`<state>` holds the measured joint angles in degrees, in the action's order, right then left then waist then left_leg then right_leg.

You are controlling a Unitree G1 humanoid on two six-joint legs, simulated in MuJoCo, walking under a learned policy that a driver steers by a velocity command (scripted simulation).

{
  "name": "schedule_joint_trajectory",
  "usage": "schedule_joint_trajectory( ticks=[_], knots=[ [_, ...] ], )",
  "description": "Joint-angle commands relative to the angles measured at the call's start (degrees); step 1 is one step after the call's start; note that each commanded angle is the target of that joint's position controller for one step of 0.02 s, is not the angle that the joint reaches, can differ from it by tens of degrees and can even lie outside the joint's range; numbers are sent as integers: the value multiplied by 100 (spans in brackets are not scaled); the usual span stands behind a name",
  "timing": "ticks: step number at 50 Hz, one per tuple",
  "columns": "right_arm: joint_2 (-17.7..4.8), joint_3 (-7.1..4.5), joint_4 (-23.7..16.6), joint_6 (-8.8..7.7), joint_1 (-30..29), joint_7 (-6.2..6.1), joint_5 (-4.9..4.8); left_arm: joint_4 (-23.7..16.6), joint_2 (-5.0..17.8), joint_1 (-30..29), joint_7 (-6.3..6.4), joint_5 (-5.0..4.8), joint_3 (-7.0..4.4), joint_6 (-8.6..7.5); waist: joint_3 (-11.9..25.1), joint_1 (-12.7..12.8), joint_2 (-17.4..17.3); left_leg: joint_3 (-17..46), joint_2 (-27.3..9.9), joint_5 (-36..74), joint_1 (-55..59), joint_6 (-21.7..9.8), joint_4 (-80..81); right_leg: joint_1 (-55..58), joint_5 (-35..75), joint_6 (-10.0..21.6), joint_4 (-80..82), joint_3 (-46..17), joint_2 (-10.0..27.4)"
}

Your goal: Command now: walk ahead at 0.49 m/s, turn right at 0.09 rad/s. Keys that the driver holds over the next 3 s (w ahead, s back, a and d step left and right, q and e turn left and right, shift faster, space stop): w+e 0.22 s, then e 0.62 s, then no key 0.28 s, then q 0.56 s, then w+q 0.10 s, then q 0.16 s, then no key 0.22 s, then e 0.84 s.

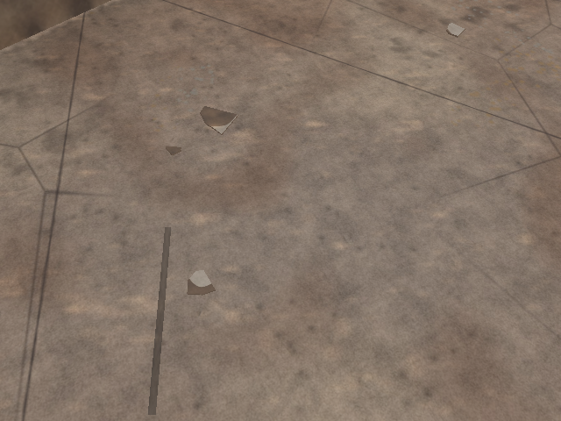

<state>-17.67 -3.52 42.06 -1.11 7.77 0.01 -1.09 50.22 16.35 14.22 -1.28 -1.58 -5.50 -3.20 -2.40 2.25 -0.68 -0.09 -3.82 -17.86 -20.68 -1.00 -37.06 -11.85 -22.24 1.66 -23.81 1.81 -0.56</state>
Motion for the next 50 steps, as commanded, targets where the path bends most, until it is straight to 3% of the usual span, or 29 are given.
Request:
schedule_joint_trajectory(
  ticks=[1,2,4,5,6,8,13,15,17,18,19,20,21,22,23,24,25,27,29,31,37,39,40,41,42,43,44,45,50],
  knots=[
    [-364,-203,696,66,2489,13,58,-618,191,-1202,57,17,67,-10,538,-1444,-424,-252,163,359,3585,77,1075,-2546,-152,387,-1101,-521,385],
    [-666,-245,529,-3,2435,13,233,-733,-88,-943,11,-45,162,-24,743,-1289,-1453,1443,-1039,-615,3786,-296,1517,-3247,-667,27,-2667,-365,-32],
    [-481,-139,112,45,1141,-24,106,-545,371,-235,-24,-163,34,13,386,-539,-1231,1469,-1429,171,3175,-388,1966,-3611,-668,-62,-3815,-933,-35],
    [-940,-252,101,122,613,-19,101,-737,431,-182,22,-162,41,99,664,-111,-1525,1773,-1743,-171,2958,-591,2351,-3659,-547,-167,-4251,-559,152],
    [-802,-233,47,105,410,-13,102,-831,634,-586,126,-79,6,225,377,-219,-837,1776,-1847,-664,2476,-688,2737,-3762,-284,-269,-4525,-541,461],
    [-424,-80,74,-77,163,-52,182,-744,577,-418,153,-18,-2,426,-74,-27,-618,868,-1602,98,1777,-662,2896,-3353,93,-450,-4988,-523,576],
    [-516,-101,147,-149,-137,-183,302,-861,311,-380,17,18,35,526,-126,263,-338,-824,-937,1508,1955,-398,2728,-2652,691,-322,-4035,76,598],
    [-844,-211,158,-69,-369,-198,248,-1010,259,-300,-37,46,47,588,75,420,-569,-1098,-1114,3031,1900,-444,2371,-1717,265,-164,-3234,361,594],
    [-1052,-329,200,-81,-577,-192,80,-1064,550,235,-15,30,-91,722,359,678,-791,-1066,-1419,4595,1783,-547,1436,-726,-252,77,-2694,435,572],
    [-960,-330,194,-138,-677,-138,-22,-1020,767,639,7,39,-219,788,531,840,-591,-1034,-1399,4752,1617,-584,641,-71,51,289,-2163,402,541],
    [-591,-218,21,-178,-993,-114,-142,-794,995,1080,35,111,-375,772,550,1115,162,-1330,-681,4631,1581,-474,-976,399,1001,632,-868,707,86],
    [-116,-85,-167,-260,-1067,-53,-46,-467,947,1364,65,89,-302,656,-244,973,1514,-1007,123,-556,96,-138,-3129,801,2802,1041,311,-122,235],
    [382,76,-286,-368,-667,-21,255,-669,1018,938,91,167,-78,403,-167,52,2203,-357,638,-2245,-1066,24,-4737,876,6936,1304,-598,-1551,844],
    [34,-14,-259,-411,156,12,65,-905,1111,879,-10,393,-74,125,741,-252,1693,314,860,-1895,-1160,206,-4836,989,7189,2359,72,-2907,1862],
    [-258,-48,-322,-408,58,-17,-34,-1052,1247,526,-55,199,-176,-4,636,-254,1018,440,631,-1750,-1488,329,-4569,1036,5539,2442,392,-3161,1981],
    [-437,-95,-374,-387,-248,-30,-17,-1049,1126,254,-42,-37,-174,-18,379,-286,469,474,351,-1296,-1713,353,-3997,946,4072,2062,474,-2921,1711],
    [-379,-89,-387,-322,-521,-86,36,-1050,1060,87,13,-59,-145,7,387,-316,197,489,200,-1025,-1618,382,-3603,775,3421,1805,561,-2781,1557],
    [-440,-106,-483,-197,-872,-104,71,-1158,944,8,194,7,-96,26,390,-284,149,483,115,-729,-1363,441,-2591,644,4103,1520,578,-2249,1375],
    [-153,-20,-544,-148,-1078,-94,99,-1164,991,219,349,73,-123,82,608,-181,166,368,269,-374,-1195,512,-1737,789,5024,1376,379,-1849,1175],
    [-23,31,-541,-121,-1147,-75,87,-1217,1132,260,439,14,-175,224,850,-121,291,305,417,114,-920,583,-1007,820,5027,1224,222,-1615,1006],
    [-257,-72,-555,-76,-1179,-9,59,-1447,1002,-72,417,6,-148,511,723,-31,808,320,635,628,-245,591,185,383,3689,873,-184,-1981,813],
    [-373,-150,-468,-168,-859,29,73,-1565,952,-392,414,-5,-119,521,685,-254,920,288,636,1190,210,433,1144,378,3082,684,-541,-2240,660],
    [-495,-200,-418,-224,-642,18,147,-1628,841,-455,413,19,-79,498,767,-336,854,369,426,1933,734,264,1564,205,2726,490,-877,-2237,435],
    [-902,-288,-441,-246,-319,-30,258,-1754,521,-363,411,162,30,470,1226,-317,92,1338,-694,3283,1702,-173,1496,-340,1520,215,-1971,-1838,18],
    [-1171,-319,-393,-179,-275,-28,407,-1855,343,229,395,162,80,456,1262,78,-1443,3154,-1902,4544,2467,-1299,1681,-1818,-1889,-132,-3136,-1167,-818],
    [-856,-260,-424,-180,-293,-31,321,-1647,850,639,362,146,-39,452,1339,114,-1329,3704,-2198,3859,2295,-1759,1773,-2051,-1961,-385,-4297,-1231,-395],
    [-470,-149,-519,-184,-474,-42,255,-1521,1173,397,350,66,-147,491,1024,11,-856,2873,-1816,3438,1993,-1604,1685,-2122,-1503,-496,-4791,-1176,-232],
    [-353,-105,-521,-153,-575,-44,226,-1464,1180,165,366,58,-168,549,876,-28,-524,2182,-1418,3019,1711,-1372,1659,-2095,-1166,-568,-4879,-1085,-156],
    [-507,-97,-353,-21,-476,-112,185,-1646,544,-338,321,79,87,595,795,-152,-755,1082,-852,2848,1264,-1243,1831,-1421,-630,-647,-3406,-601,-68]
  ],
)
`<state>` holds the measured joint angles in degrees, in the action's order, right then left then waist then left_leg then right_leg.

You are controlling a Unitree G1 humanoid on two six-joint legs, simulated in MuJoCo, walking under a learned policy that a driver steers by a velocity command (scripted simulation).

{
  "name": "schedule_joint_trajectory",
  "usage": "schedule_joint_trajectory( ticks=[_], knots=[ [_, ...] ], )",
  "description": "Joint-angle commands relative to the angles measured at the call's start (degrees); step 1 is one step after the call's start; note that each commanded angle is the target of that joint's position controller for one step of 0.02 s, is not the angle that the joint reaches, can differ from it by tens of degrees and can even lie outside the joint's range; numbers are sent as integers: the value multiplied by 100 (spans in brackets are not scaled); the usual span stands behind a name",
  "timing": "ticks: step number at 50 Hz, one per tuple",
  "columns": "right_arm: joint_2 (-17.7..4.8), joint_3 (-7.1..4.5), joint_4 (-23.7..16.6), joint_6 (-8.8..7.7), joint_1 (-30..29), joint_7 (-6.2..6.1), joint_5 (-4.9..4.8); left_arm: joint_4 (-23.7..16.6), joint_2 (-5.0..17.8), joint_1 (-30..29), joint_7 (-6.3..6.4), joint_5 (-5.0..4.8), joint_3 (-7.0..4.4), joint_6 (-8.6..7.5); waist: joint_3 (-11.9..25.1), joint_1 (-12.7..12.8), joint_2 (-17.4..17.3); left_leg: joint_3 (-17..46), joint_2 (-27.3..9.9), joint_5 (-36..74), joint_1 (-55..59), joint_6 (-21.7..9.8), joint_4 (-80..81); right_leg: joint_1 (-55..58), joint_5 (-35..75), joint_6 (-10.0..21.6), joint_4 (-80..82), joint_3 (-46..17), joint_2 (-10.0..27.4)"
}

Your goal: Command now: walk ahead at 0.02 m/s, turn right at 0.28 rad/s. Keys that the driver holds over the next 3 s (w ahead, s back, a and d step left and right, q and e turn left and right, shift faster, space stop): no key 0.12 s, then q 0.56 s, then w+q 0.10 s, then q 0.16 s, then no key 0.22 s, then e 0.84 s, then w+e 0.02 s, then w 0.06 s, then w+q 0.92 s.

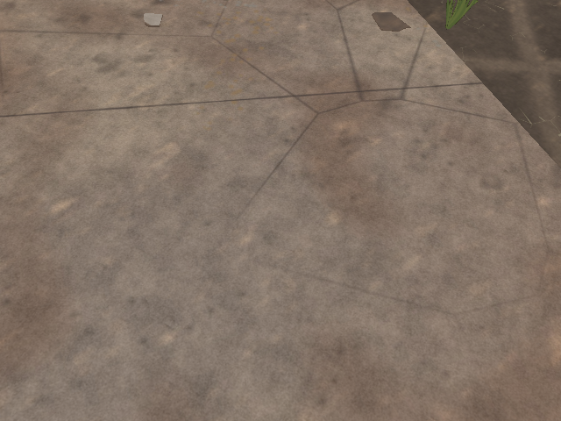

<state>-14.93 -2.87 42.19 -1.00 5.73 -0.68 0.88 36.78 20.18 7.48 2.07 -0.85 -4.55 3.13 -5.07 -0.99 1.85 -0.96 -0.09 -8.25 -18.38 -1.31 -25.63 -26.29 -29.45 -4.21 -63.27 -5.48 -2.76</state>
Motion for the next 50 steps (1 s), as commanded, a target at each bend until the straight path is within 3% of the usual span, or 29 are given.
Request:
schedule_joint_trajectory(
  ticks=[1,4,6,7,8,9,10,11,12,13,15,18,20,22,25,27,28,29,30,31,32,33,34,36,38,39,41,45,50],
  knots=[
    [-828,-172,-344,-18,-251,-44,-24,-320,102,246,-29,35,40,-51,1137,122,-1069,1088,-1234,1952,1060,-1227,646,254,95,-38,989,197,205],
    [-1013,-208,-256,31,-71,-24,-75,-288,153,125,-81,35,85,-57,1231,-23,-1230,1124,-1355,1795,1078,-1271,593,795,478,59,2090,395,252],
    [-1022,-178,-195,65,-63,-15,-135,-150,167,294,-119,41,80,-49,1174,95,-1176,1095,-1309,1332,873,-1151,469,1286,1159,207,3072,544,198],
    [-888,-114,-140,68,-35,-1,-170,-31,70,433,-139,77,104,-51,1110,192,-1104,1039,-1182,960,516,-977,396,1839,1707,352,3894,574,170],
    [-654,-17,-8,23,245,42,-169,-31,111,413,-129,149,123,-48,1094,175,-880,960,-1006,353,-2,-583,388,2521,2196,542,4361,261,375],
    [-375,93,-12,-47,386,126,-1,-58,463,540,-74,239,81,-33,1275,51,54,531,-577,-626,-535,-114,-301,3134,3094,846,4404,-758,1353],
    [-253,111,-80,-62,406,104,-24,-13,479,153,-103,355,107,-55,1065,-190,1024,167,-270,-1616,-79,174,-174,1642,2214,1434,4528,-985,1897],
    [-661,36,-30,-30,194,81,-8,-156,213,-323,-126,326,158,-135,683,-126,690,172,-281,-1117,366,330,-274,1167,1313,1414,4636,-695,1543],
    [-802,-26,-67,-24,-28,68,-26,-91,266,-273,-110,304,121,-192,496,-27,707,84,-126,-643,94,355,-337,1290,925,1164,4587,-462,1251],
    [-847,-55,-24,-6,-8,25,-43,-11,477,-133,-79,279,50,-233,419,37,742,63,-87,-453,-70,358,-434,1421,958,1058,4562,-390,1185],
    [-904,-96,-53,38,148,4,-94,91,567,83,-10,194,-2,-270,309,74,829,64,-102,-519,-392,316,-831,1527,1920,1178,4451,-453,1471],
    [-775,-140,-157,95,195,60,-163,55,455,207,95,174,-26,-253,433,241,895,52,-172,-2041,-999,275,-2258,1857,3563,1705,4274,-710,2111],
    [-655,-151,-233,170,191,108,-189,53,456,124,119,137,-56,-270,452,229,554,178,-366,-2557,-1401,324,-2778,2150,4451,1917,4179,-693,2362],
    [-594,-131,-239,230,290,153,-204,27,527,-132,102,85,-109,-248,582,171,428,27,-392,-2190,-1100,386,-2478,2149,4797,1811,4049,-299,2216],
    [-658,-156,-287,269,483,263,-236,55,587,-286,85,13,-158,-170,800,76,532,-339,-176,-1368,-371,325,-1506,2096,4809,1540,3668,203,2009],
    [-801,-250,-242,270,841,262,-202,182,493,-123,78,-70,-148,-165,938,-105,295,-391,97,-120,583,62,-250,1703,3991,1079,2872,671,1709],
    [-1333,-413,-328,251,967,174,-169,215,311,170,51,55,-109,-209,1053,-34,-809,780,-533,1869,1479,-305,198,764,2440,540,1609,1173,1227],
    [-2005,-525,-495,180,1054,140,-7,-195,-45,-278,77,285,36,-240,1097,-96,-2193,3330,-2159,3489,1885,-1655,556,-929,-1001,48,138,1046,152],
    [-1610,-400,-529,59,1217,181,93,-133,237,-506,82,183,-42,-251,1528,-382,-1205,3337,-2299,3225,1978,-2077,594,-972,-1280,78,-741,117,225],
    [-1460,-350,-563,-31,920,169,56,-100,323,-448,67,60,-73,-241,1223,-198,-910,2735,-2048,2954,1770,-1862,516,-1129,-825,141,-934,45,341],
    [-1378,-352,-589,-53,661,124,-58,25,362,-357,92,71,-103,-239,1033,-71,-571,2307,-1673,2410,1646,-1514,493,-1185,-314,163,-746,36,456],
    [-1268,-315,-631,-23,452,69,-155,62,430,-372,135,120,-137,-238,917,-6,-497,2135,-1490,2174,1564,-1289,494,-1235,106,139,-503,4,522],
    [-1212,-275,-668,9,393,20,-174,92,429,-316,137,118,-153,-240,949,70,-619,1970,-1304,2236,1356,-1200,536,-956,395,93,-448,19,487],
    [-1125,-261,-704,43,582,-42,-191,139,331,-83,58,79,-141,-286,1176,93,-744,1947,-1052,565,1430,-1193,846,-842,934,49,-154,112,402],
    [-1095,-256,-737,22,736,-79,-205,79,298,-298,0,51,-129,-358,916,-40,-850,2288,-1005,-1459,1459,-1224,1285,-1087,1231,46,516,109,397],
    [-1125,-263,-735,6,794,-95,-186,33,296,-444,-16,50,-128,-410,735,-87,-909,2455,-1032,-1833,1443,-1238,1427,-1175,1294,35,868,88,381],
    [-1171,-283,-754,9,789,-137,-120,-13,252,-677,-5,71,-118,-498,465,-127,-890,2424,-969,-1225,1417,-1209,1352,-1158,1406,-12,1518,7,336],
    [-1338,-369,-835,91,780,-130,-131,25,197,-624,-34,83,-90,-600,624,-112,-946,2355,-836,64,1149,-1216,901,-519,1386,-91,2231,-20,182],
    [-1212,-340,-958,211,608,-93,-145,68,280,-461,-137,47,-84,-646,908,-66,-994,2643,-869,1375,1030,-1152,346,206,1293,-5,2683,43,93]
  ],
)
Over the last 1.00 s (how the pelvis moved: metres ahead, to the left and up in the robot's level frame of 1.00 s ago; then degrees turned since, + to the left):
0.31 -0.03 0.01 -33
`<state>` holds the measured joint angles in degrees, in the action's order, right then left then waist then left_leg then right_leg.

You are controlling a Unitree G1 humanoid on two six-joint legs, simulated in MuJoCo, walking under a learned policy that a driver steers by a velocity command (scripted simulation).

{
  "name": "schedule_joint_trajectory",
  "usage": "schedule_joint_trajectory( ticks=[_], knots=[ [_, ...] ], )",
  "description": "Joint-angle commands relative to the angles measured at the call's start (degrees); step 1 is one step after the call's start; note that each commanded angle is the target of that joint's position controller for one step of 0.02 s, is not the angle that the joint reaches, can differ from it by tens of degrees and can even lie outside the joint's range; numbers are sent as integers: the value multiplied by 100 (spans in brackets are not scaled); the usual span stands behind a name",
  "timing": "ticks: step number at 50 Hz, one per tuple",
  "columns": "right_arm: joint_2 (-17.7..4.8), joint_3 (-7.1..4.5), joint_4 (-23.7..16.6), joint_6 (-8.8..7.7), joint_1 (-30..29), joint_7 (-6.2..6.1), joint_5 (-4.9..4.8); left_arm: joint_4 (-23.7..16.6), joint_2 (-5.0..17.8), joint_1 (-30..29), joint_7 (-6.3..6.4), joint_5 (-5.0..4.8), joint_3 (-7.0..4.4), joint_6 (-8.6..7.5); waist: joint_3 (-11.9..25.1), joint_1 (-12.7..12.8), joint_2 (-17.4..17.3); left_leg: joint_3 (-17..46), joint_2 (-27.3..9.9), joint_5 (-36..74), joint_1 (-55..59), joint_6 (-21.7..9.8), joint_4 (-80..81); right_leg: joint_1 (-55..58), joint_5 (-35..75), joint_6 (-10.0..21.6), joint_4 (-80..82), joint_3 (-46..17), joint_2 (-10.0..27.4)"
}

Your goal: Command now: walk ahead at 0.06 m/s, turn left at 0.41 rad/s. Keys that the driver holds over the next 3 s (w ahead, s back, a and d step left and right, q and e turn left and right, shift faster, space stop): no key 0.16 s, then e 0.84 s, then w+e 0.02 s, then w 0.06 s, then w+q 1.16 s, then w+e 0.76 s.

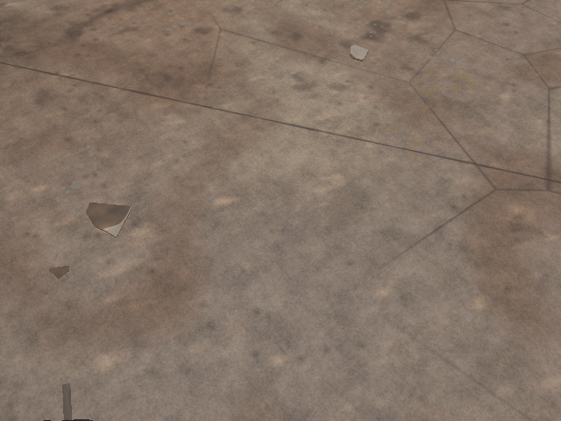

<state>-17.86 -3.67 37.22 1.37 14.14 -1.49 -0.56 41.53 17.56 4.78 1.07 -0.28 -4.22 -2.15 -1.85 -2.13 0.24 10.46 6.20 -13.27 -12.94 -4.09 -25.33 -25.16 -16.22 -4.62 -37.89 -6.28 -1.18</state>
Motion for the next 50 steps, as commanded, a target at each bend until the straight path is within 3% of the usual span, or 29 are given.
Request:
schedule_joint_trajectory(
  ticks=[1,3,4,5,6,7,8,9,11,13,16,19,20,21,22,23,24,25,27,31,34,36,37,38,39,40,42,45,50],
  knots=[
    [-868,-236,-478,-8,-282,-13,-6,-401,546,-143,-62,-6,-114,-135,636,76,-828,1553,-1491,2132,531,-824,164,265,41,89,361,150,-54],
    [-730,-169,-526,18,-476,-35,-50,-334,509,114,-108,30,-108,-180,672,309,-778,1539,-1294,2002,393,-549,-130,1037,1069,286,1499,230,15],
    [-557,-106,-506,-3,-331,-41,1,-366,634,151,-95,117,-122,-193,734,289,-554,1410,-1085,1422,133,-272,-332,1615,1884,456,1805,-95,430],
    [-270,-4,-501,-37,-38,-34,163,-473,915,180,-60,214,-133,-171,967,92,460,780,-547,-192,-283,49,-1249,2229,3153,860,1896,-1119,1426],
    [-340,-35,-551,-42,272,-46,103,-319,937,163,-51,302,-103,-118,763,-187,1413,192,31,-2461,-1068,405,-1939,2212,3836,1875,1769,-2057,2156],
    [-769,-133,-468,-39,275,-68,131,-333,641,197,-67,170,-42,-121,715,11,1155,39,-249,-2654,-1298,698,-2786,2060,3194,2255,1904,-2310,2334],
    [-962,-222,-408,-18,71,-76,59,-331,562,184,-64,119,-13,-121,602,120,852,28,-309,-2360,-1439,817,-3300,2028,2773,2110,1876,-1972,2035],
    [-798,-204,-297,29,51,-94,67,-303,483,87,-75,110,37,-120,655,66,607,81,-393,-2100,-1335,917,-3324,1935,2314,1847,1854,-1634,1711],
    [-413,-89,-235,90,35,-62,128,-245,388,-190,-120,59,122,-90,511,-47,683,-176,-650,-1737,-953,1066,-2637,1586,2163,1592,1898,-1196,1343],
    [-182,-4,-261,35,-213,-39,116,-214,619,-147,-122,28,37,19,425,88,896,-621,-546,-1536,-550,1079,-1623,1473,2432,1507,1773,-881,936],
    [-384,-97,-215,-3,-269,-101,2,-222,982,123,-99,-53,-101,124,608,239,936,-738,-365,-895,-395,990,-785,1826,2510,1652,1619,-1319,1040],
    [-439,-142,-131,-48,-114,-119,36,-285,892,19,-43,-164,-94,187,650,90,909,-760,-380,180,307,701,330,1485,2189,1405,1466,-1496,914],
    [-594,-182,-169,-69,-43,-128,94,-306,785,48,-21,-145,-66,176,782,73,700,-565,-735,649,833,533,259,1029,1893,1196,1285,-1398,809],
    [-953,-289,-127,-52,-6,-125,149,-421,579,44,-18,-118,-32,149,772,219,-248,-230,-1174,919,934,186,93,508,1195,885,874,-758,357],
    [-905,-308,-153,-27,-45,-102,192,-396,515,42,-42,-116,-9,131,592,160,-928,226,-1600,1193,921,-261,351,73,219,597,306,-164,-119],
    [-813,-281,-208,-27,-113,-102,229,-405,569,104,-70,-96,-33,125,479,119,-1316,762,-2238,1682,960,-700,574,-321,-693,443,-331,163,-227],
    [-704,-247,-290,-55,-171,-136,251,-388,701,102,-79,-97,-110,141,435,25,-1351,1026,-2648,2361,1005,-1043,633,-650,-1770,336,-1427,267,-143],
    [-647,-211,-317,-97,-222,-166,216,-371,791,157,-84,-114,-187,182,363,61,-1067,990,-2793,2968,987,-1168,574,-884,-2007,235,-2310,190,-33],
    [-647,-214,-308,-164,-521,-179,88,-317,548,308,-88,-138,-150,309,229,239,-686,267,-2470,3231,998,-875,419,-1016,-1530,102,-2338,157,206],
    [-815,-300,-257,-56,-530,-170,70,-573,336,52,-224,-140,-20,364,385,55,-968,-585,-2114,3229,884,-739,361,-268,-824,-20,-1185,730,275],
    [-943,-349,-209,-22,-450,-134,-21,-698,530,171,-327,-151,-86,403,524,64,-1042,-679,-2253,2909,879,-650,118,305,-459,150,-215,985,176],
    [-864,-325,-166,-79,-471,-103,-126,-594,620,655,-303,-100,-177,431,599,329,-836,-986,-2094,2248,445,-314,-513,1219,497,431,919,1137,-60],
    [-664,-272,-34,-144,-85,-52,-46,-592,906,907,-221,-84,-290,428,735,372,-149,-1415,-1758,1302,-200,118,-1415,2099,1655,674,1394,556,139],
    [-173,-91,-320,-169,-142,-17,331,-764,1719,1061,-99,-27,-445,406,839,216,1745,-1740,-980,-2387,-2037,777,-3368,3134,4235,1561,1420,-1897,1882],
    [-423,-146,-474,-186,-698,-67,193,-828,1560,1209,-180,182,-362,266,1257,675,1286,-735,-560,-2987,-2365,827,-4322,2643,4109,2630,1690,-2778,2500],
    [-629,-207,-463,-154,-824,-98,43,-833,1383,986,-212,174,-306,148,902,592,781,-557,-707,-2587,-2497,791,-4681,2433,3578,2542,1772,-2270,2227],
    [-707,-265,-299,-107,-742,-177,97,-829,1067,511,-131,-22,-228,121,559,356,411,-492,-893,-1652,-2496,753,-4354,2101,2527,1948,1776,-1584,1613],
    [-594,-265,-228,-98,-522,-151,96,-893,951,292,-23,-21,-154,213,647,161,601,-586,-708,-973,-1937,877,-4096,1651,2528,1830,1852,-1227,1233],
    [-372,-171,-263,-124,-717,-122,85,-901,1017,411,77,-36,-197,291,634,286,669,-541,-569,-728,-1735,994,-2683,1669,1577,1821,1857,-1477,1080]
  ],
)
Over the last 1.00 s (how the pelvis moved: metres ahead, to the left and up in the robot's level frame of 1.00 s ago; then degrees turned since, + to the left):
0.06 0.03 0.01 25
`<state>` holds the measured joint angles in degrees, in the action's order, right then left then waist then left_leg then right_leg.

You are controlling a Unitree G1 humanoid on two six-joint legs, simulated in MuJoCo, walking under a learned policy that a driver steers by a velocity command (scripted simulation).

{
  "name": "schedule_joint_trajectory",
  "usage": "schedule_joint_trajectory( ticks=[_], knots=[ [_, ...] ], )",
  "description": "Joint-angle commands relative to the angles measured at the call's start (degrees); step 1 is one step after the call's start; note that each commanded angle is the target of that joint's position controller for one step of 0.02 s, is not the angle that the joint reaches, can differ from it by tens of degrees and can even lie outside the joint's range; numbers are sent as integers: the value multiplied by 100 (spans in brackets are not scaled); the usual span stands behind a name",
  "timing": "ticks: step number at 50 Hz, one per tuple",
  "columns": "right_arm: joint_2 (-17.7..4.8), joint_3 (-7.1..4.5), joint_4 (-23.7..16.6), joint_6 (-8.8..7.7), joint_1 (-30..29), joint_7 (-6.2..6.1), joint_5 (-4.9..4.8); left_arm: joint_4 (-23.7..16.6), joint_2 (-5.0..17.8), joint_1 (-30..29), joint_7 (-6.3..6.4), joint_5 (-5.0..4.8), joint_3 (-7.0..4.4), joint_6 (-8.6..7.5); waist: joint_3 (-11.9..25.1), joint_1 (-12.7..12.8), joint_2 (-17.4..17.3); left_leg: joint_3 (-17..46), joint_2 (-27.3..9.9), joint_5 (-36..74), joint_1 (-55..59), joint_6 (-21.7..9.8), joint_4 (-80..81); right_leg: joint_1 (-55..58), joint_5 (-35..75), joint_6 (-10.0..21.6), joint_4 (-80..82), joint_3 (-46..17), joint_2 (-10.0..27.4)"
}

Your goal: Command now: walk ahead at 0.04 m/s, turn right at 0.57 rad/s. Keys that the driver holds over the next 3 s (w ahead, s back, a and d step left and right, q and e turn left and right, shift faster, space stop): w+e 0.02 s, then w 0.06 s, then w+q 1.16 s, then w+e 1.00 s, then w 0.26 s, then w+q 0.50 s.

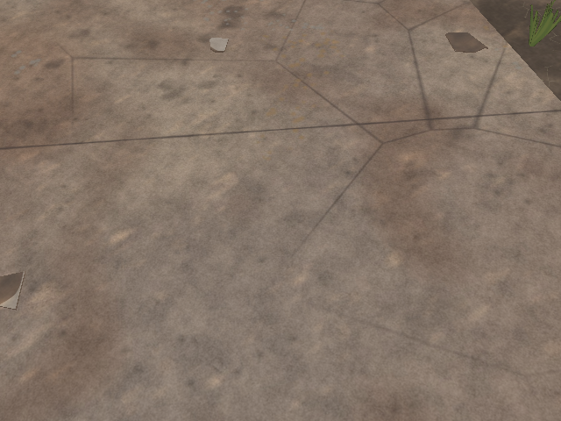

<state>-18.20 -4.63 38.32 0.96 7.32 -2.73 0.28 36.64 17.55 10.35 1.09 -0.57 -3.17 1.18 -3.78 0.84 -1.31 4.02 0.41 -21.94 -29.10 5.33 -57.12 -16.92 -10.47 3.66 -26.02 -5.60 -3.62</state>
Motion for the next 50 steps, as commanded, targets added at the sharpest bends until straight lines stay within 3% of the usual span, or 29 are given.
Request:
schedule_joint_trajectory(
  ticks=[1,3,5,7,9,10,11,12,13,14,15,18,21,23,25,27,29,30,31,32,33,34,35,36,38,40,44,47,50],
  knots=[
    [-348,-70,-370,-102,-34,30,-12,-417,1023,-110,79,-17,-312,-27,886,17,842,96,29,185,19,35,773,770,160,992,766,-1657,1269],
    [-383,-65,-368,-158,-29,102,-63,-425,990,-106,61,-14,-290,-28,815,88,1071,-27,15,166,288,-37,1214,516,-1392,999,974,-1862,1246],
    [-401,-53,-368,-249,11,177,-98,-373,932,-39,20,9,-242,-45,733,140,1186,-178,-5,-7,565,-152,1570,375,-1984,984,1008,-1976,1285],
    [-314,-5,-322,-366,99,261,-128,-261,845,118,-18,25,-174,-66,653,161,1121,-359,-20,47,1007,-309,2000,200,-2316,932,993,-1996,1320],
    [-196,34,-162,-477,380,313,-161,-212,796,56,-48,23,-115,-92,436,-45,930,-526,31,570,1742,-593,2905,-275,-2638,774,842,-1835,1197],
    [-191,42,-77,-524,579,314,-153,-190,664,70,-58,54,-59,-132,379,-144,801,-392,11,533,2078,-725,3214,-467,-2645,626,633,-1667,1056],
    [-343,30,-12,-569,940,299,-119,-238,420,-42,-64,87,24,-188,358,-250,391,409,-527,85,2449,-946,3567,-858,-2401,374,-196,-1247,789],
    [-903,-76,54,-583,1316,286,-31,-424,184,-128,-77,84,70,-292,291,-174,-724,2156,-1441,-1248,2800,-1566,4288,-1804,-1928,-61,-1648,-17,23],
    [-1153,-172,104,-594,1498,346,71,-633,590,-569,-50,-53,-51,-429,-256,-396,-1162,3793,-2196,-2054,2595,-2247,4978,-2749,-2343,-196,-2456,191,18],
    [-912,-101,71,-623,1376,332,10,-588,852,-590,-58,-143,-152,-533,-514,-333,-819,3764,-2170,-2128,2533,-2276,4979,-2997,-1948,-205,-2951,-54,348],
    [-756,-48,46,-638,1326,312,-45,-489,817,-498,-96,-114,-157,-594,-449,-272,-755,3306,-1896,-1785,2700,-2100,4930,-3070,-1557,-213,-3082,-49,444],
    [-604,0,67,-566,1537,219,-112,-471,532,-757,-197,56,-130,-735,-135,-411,-582,2171,-1271,-48,3036,-1766,4842,-2877,-512,-376,-2627,171,519],
    [-559,-1,93,-455,1636,134,-124,-456,143,-1052,-272,51,-22,-780,33,-499,-671,1415,-854,1011,2596,-1654,4718,-1992,106,-621,-1583,456,278],
    [-680,-44,111,-394,1714,113,-141,-488,74,-1296,-304,7,1,-786,23,-580,-752,1304,-794,1182,2239,-1633,4626,-1427,273,-709,-948,513,148],
    [-797,-90,132,-352,1817,116,-190,-513,191,-1410,-324,-47,-40,-791,38,-599,-786,1469,-876,1135,2044,-1631,4500,-970,330,-735,-581,478,85],
    [-878,-126,119,-331,1760,111,-236,-499,398,-1256,-315,-107,-123,-807,89,-435,-866,1790,-1047,1120,1984,-1552,4381,-496,399,-660,-313,333,132],
    [-796,-116,60,-318,1569,111,-240,-358,608,-684,-258,-129,-237,-824,283,-40,-857,1822,-993,1517,1849,-1344,3931,375,416,-450,76,338,203],
    [-626,-69,8,-331,1516,127,-190,-248,786,-138,-194,-99,-328,-828,631,245,-770,1628,-711,1889,1597,-1160,3228,1245,385,-278,209,256,379],
    [-223,60,-148,-346,1436,153,-59,-134,1116,858,-119,-16,-423,-816,1511,668,-113,1203,-335,1171,895,-946,1557,2699,-133,81,173,-653,1357],
    [288,212,-401,-416,1997,114,-208,41,1624,1285,-149,133,-507,-736,2178,373,1888,522,400,-1142,-855,-638,-252,3974,-1603,904,806,-3256,2691],
    [-331,76,-257,-426,2072,93,-363,40,1113,1103,-190,119,-399,-732,1657,334,1653,608,-28,-1037,-1518,-564,-1215,3482,-2516,1026,1183,-3828,2776],
    [-634,-15,-243,-403,1594,114,-341,19,707,817,-170,63,-286,-722,909,362,1145,515,-270,-489,-1707,-580,-1453,2852,-2119,860,1177,-2881,2546],
    [-605,-18,-215,-379,1361,128,-265,38,533,595,-163,70,-229,-711,568,281,744,407,-447,-61,-1515,-567,-1390,2306,-1243,734,1203,-2041,2244],
    [-523,-21,-246,-377,1174,156,-201,89,397,442,-159,105,-192,-695,353,203,665,387,-558,227,-1407,-561,-1218,1909,-589,671,1301,-1510,2014],
    [-326,-1,-299,-322,1052,242,-223,169,326,322,-133,144,-175,-727,208,67,822,274,-706,549,-1134,-562,-1059,1450,212,598,1521,-715,1771],
    [-151,54,-403,-267,871,285,-203,289,399,352,-138,93,-207,-788,102,24,700,189,-741,690,-1233,-506,-841,1276,766,697,1670,-318,1800],
    [-84,132,-605,-302,353,389,-156,445,649,285,-121,72,-264,-776,-33,63,506,60,-749,1606,-1276,-420,336,1262,1406,712,1811,440,1767],
    [-27,192,-774,-371,-276,518,-152,574,822,439,-90,26,-285,-731,-158,277,377,-292,-631,2244,-967,-540,1334,1331,1599,567,1803,942,1715],
    [-97,176,-984,-378,-703,619,-184,735,1005,698,-88,-62,-322,-648,-221,339,357,-525,-499,2134,-837,-760,1911,1808,2148,424,1604,1211,1850]
  ],
)
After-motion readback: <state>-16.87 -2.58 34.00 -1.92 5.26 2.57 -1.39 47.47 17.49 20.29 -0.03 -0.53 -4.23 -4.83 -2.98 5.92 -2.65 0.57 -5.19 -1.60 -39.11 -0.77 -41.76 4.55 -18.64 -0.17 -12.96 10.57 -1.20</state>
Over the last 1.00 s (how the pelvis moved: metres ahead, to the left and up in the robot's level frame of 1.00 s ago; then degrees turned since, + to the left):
0.03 -0.06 0.00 -20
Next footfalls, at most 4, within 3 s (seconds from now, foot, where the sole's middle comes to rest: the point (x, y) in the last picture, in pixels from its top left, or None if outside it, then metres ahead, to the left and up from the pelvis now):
0.22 left None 0.06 0.14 -0.78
0.62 right None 0.30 -0.11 -0.78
1.10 left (225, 376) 0.54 0.22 -0.78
1.64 right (253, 247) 0.91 0.17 -0.78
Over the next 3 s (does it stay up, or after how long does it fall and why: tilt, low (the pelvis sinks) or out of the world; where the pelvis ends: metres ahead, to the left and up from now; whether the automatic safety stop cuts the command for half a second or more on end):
stays up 1.41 0.29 0.00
